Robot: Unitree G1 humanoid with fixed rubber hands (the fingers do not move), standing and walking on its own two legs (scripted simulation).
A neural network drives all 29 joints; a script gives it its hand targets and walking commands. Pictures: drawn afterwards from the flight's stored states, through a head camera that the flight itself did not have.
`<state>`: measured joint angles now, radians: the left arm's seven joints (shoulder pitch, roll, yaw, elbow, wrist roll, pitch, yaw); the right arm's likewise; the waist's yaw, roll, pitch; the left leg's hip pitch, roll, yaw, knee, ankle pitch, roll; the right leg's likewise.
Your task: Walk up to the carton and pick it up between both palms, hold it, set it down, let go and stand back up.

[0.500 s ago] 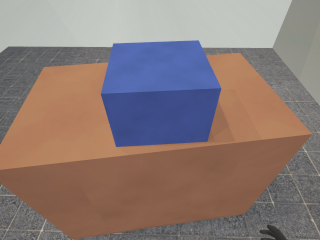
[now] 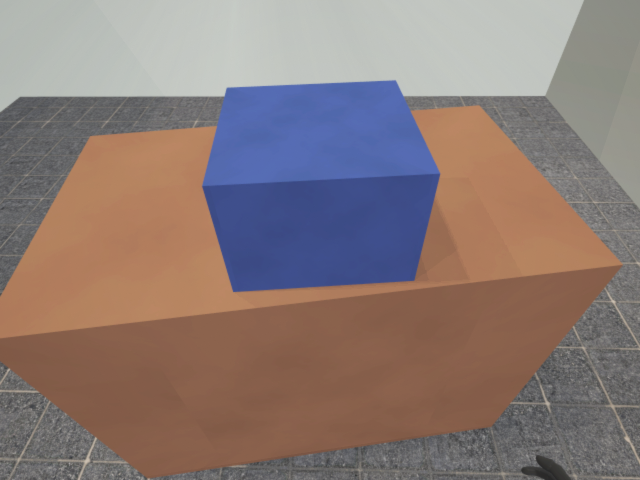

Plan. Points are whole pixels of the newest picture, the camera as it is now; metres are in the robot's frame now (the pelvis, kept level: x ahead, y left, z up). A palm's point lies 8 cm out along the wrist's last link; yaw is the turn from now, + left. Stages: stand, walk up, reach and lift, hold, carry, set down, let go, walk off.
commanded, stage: stand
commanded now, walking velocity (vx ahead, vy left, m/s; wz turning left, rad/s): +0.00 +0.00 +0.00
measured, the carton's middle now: (318, 181) +0.55 -0.02 +0.09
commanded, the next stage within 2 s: none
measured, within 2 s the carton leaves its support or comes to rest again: neither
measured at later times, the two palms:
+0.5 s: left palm out of the picture +0.08 +0.29 -0.11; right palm out of the picture +0.07 -0.29 -0.10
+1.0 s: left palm out of the picture +0.08 +0.29 -0.11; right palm out of the picture +0.07 -0.29 -0.10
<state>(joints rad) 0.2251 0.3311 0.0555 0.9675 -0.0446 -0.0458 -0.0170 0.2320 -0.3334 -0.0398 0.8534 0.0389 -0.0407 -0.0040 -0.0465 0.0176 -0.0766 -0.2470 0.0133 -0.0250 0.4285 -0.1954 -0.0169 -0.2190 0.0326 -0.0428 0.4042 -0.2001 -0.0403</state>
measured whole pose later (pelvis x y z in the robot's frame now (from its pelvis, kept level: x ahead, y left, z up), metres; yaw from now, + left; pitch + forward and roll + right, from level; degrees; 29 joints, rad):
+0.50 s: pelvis -0.01 +0.00 +0.00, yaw +0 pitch +0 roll +0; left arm 0.22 0.33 0.06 0.98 -0.04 -0.05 -0.01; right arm 0.23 -0.33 -0.04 0.88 0.04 -0.03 0.00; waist -0.05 0.02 -0.06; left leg -0.25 0.01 -0.02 0.43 -0.19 -0.02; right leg -0.22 0.03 -0.04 0.40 -0.19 -0.04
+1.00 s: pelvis -0.01 +0.00 +0.00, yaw +0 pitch +0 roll +0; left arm 0.21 0.33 0.06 1.00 -0.04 -0.05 -0.01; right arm 0.23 -0.33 -0.04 0.89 0.04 -0.03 0.00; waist -0.05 0.02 -0.06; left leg -0.25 0.01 -0.03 0.43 -0.19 -0.02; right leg -0.22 0.03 -0.04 0.40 -0.19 -0.04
